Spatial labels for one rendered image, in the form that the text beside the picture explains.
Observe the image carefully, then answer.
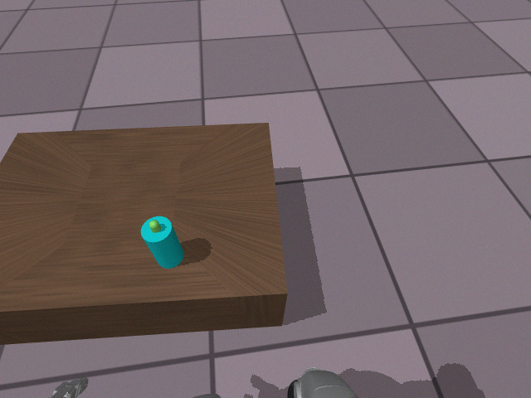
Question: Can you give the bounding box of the bottle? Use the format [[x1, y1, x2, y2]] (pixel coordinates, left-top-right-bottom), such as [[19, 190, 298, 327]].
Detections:
[[141, 216, 183, 269]]

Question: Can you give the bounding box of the left robot hand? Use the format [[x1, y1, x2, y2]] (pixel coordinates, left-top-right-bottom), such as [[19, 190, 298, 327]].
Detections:
[[51, 377, 89, 398]]

